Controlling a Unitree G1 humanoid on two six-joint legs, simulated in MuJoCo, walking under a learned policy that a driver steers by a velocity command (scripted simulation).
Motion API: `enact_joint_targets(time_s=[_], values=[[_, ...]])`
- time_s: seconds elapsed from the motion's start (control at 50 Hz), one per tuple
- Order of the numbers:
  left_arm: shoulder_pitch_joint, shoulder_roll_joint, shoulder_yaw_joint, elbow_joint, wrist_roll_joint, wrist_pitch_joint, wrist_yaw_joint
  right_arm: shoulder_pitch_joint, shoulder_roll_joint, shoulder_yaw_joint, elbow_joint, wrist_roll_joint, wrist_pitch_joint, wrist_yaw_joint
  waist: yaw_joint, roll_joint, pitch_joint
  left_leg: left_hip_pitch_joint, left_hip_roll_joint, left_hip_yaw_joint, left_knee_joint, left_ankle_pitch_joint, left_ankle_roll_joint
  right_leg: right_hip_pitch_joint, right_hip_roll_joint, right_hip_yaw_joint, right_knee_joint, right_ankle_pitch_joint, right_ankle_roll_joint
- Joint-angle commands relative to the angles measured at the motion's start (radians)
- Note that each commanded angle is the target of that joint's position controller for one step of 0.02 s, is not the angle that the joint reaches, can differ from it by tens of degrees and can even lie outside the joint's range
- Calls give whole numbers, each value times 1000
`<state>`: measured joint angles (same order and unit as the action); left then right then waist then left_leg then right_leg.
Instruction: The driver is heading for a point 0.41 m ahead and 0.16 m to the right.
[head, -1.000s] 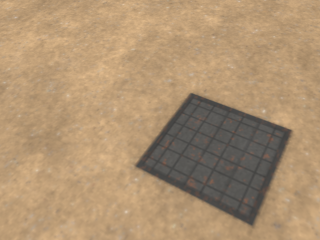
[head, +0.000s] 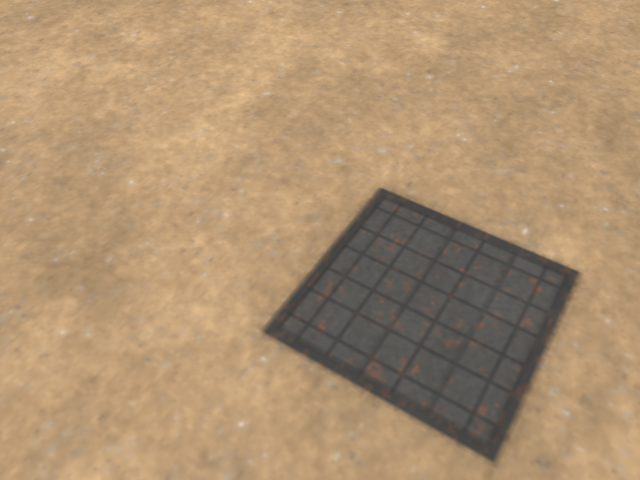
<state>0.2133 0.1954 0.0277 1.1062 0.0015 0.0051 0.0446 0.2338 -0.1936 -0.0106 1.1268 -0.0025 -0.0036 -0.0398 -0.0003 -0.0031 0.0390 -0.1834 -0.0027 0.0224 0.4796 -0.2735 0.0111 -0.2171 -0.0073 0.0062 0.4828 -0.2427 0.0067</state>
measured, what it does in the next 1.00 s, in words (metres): walks ahead: right foot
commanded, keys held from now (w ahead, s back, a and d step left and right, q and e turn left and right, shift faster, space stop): shift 0.48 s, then w+shift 0.52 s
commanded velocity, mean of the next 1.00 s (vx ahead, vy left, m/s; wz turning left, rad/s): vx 0.31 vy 0.00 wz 0.00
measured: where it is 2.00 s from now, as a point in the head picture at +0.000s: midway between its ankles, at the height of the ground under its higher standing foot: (380, 479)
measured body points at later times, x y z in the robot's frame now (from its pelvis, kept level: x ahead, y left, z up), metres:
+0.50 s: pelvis +0.00 +0.00 +0.00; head +0.02 +0.00 +0.45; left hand +0.01 +0.24 -0.16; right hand +0.00 -0.23 -0.16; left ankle -0.01 +0.11 -0.74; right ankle +0.01 -0.12 -0.74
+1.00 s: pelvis +0.17 -0.07 +0.00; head +0.17 -0.09 +0.45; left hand +0.10 +0.16 -0.14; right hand +0.32 -0.31 -0.12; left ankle +0.21 +0.07 -0.65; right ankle +0.07 -0.16 -0.74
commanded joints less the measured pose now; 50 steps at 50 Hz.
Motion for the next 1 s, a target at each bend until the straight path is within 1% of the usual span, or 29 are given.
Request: enact_joint_targets(time_s=[0.02,0.24,0.48,0.5,0.52,0.54,0.56,0.58,0.6,0.62,0.64,0.66,0.68,0.7,0.72,0.74,0.76,0.78,0.8,0.82,0.84,0.86,0.88,0.9,0.92,0.94,0.96,1.0], values=[[34,93,12,-20,0,-7,3,47,-94,-13,-20,0,-6,-3,0,5,10,-49,31,-35,-104,71,19,2,-18,15,-77,91,-23],[67,81,7,-9,-2,-9,5,85,-79,-12,-24,2,-8,-3,0,4,13,-51,30,-34,-103,86,22,-3,-18,15,-76,99,-22],[90,72,5,-6,-4,-9,6,114,-68,-13,-30,3,-9,-3,1,4,15,-50,29,-34,-99,106,23,-3,-18,15,-72,114,-22],[123,63,5,11,-7,-7,7,152,-70,-16,-14,7,-6,-6,-3,16,-35,-29,13,-22,-104,-125,38,8,16,-23,-43,-97,-29],[128,84,14,7,-19,-8,8,168,-111,-32,-17,22,-4,-8,-9,39,0,-59,26,-57,-113,-424,70,-59,38,-42,5,-368,-46],[86,100,20,-19,-21,-18,6,201,-139,-42,-22,30,-11,-8,-32,61,69,-81,94,-158,-162,-630,115,-186,26,-26,58,-496,-60],[11,63,11,-66,-27,-40,-3,246,-176,-55,-23,37,-29,-3,-64,138,112,-42,215,-335,-257,-715,179,-298,16,-47,161,-403,-57],[-46,27,1,-102,-37,-64,-17,221,-212,-72,-38,41,-48,-3,-61,225,141,-28,354,-512,-366,-671,242,-363,-9,-66,316,-187,-57],[-97,65,12,-126,-33,-81,-27,214,-193,-71,-51,23,-65,-2,-69,182,146,-19,414,-590,-403,-573,267,-445,-60,-3,463,-195,-67],[-95,73,19,-139,-34,-95,-33,167,-162,-62,-77,12,-82,2,-39,136,124,11,410,-571,-385,-492,250,-504,-94,33,558,-191,-78],[-60,66,19,-140,-36,-106,-37,115,-145,-57,-106,19,-93,8,-8,117,86,30,377,-503,-364,-429,218,-512,-117,48,551,-167,-84],[-44,73,21,-141,-39,-116,-40,94,-143,-57,-125,35,-94,11,2,112,60,27,335,-409,-369,-370,179,-462,-121,31,440,-150,-81],[-38,73,23,-139,-38,-123,-39,86,-160,-61,-132,44,-94,9,6,128,38,-14,280,-312,-368,-315,149,-346,-103,-8,317,-132,-73],[-26,61,23,-132,-37,-128,-40,77,-180,-65,-138,45,-91,9,18,146,31,-88,230,-237,-358,-283,137,-215,-65,-59,230,-130,-59],[3,50,24,-146,43,-90,-78,102,-192,-76,-111,-42,-73,24,31,163,15,-131,175,-173,-336,-348,160,-99,9,-144,141,-193,-48],[69,35,29,-131,41,-71,-84,78,-190,-83,-116,-47,-62,28,69,136,39,-209,158,-132,-272,-379,169,26,40,-209,62,-88,-34],[154,37,34,-106,29,-62,-78,63,-189,-87,-123,-37,-57,30,101,80,38,-298,144,-111,-194,-407,173,160,69,-250,20,-40,-27],[285,58,44,-66,28,-69,-66,47,-166,-81,-134,-38,-62,32,153,-16,6,-407,98,-69,8,-327,164,339,54,-197,-1,-82,-30],[462,137,62,-33,53,-86,-51,-44,-83,-59,-183,-44,-77,40,240,-262,-43,-560,7,31,448,-224,129,449,-182,142,-141,-341,-56],[462,192,54,-41,62,-92,-46,-102,9,-38,-261,-34,-95,49,191,-348,-24,-788,-82,-86,700,-216,131,401,-371,660,-362,-676,-130],[325,210,57,-71,56,-87,-41,-104,-11,-37,-291,-34,-100,66,97,-232,31,-872,28,-144,817,-83,144,321,-446,768,-397,-783,-206],[208,175,51,-114,40,-95,-47,-124,-66,-45,-296,-36,-103,81,54,-88,55,-863,97,-112,822,49,129,259,-414,650,-366,-661,-202],[174,159,47,-127,30,-104,-54,-93,-86,-50,-278,-45,-101,91,28,-32,27,-775,124,-98,772,96,104,205,-344,498,-359,-524,-183],[161,142,41,-135,26,-113,-54,-57,-92,-53,-263,-55,-92,98,5,-46,5,-705,134,-78,740,104,80,172,-291,402,-381,-446,-167],[183,111,32,-123,27,-122,-50,-61,-89,-53,-262,-58,-77,106,4,-62,20,-686,136,-55,740,129,61,148,-252,327,-404,-373,-163],[220,96,28,-106,27,-128,-48,-82,-78,-50,-273,-51,-64,111,6,-73,46,-702,134,-36,731,154,49,145,-230,280,-418,-309,-167],[254,91,27,-94,24,-132,-48,-118,-75,-47,-286,-46,-54,111,12,-62,72,-734,133,-21,709,175,42,159,-215,240,-428,-241,-172],[305,90,26,-86,19,-136,-49,-218,-74,-43,-324,-41,-45,109,33,-35,99,-757,122,16,615,209,32,179,-193,167,-452,-114,-183]])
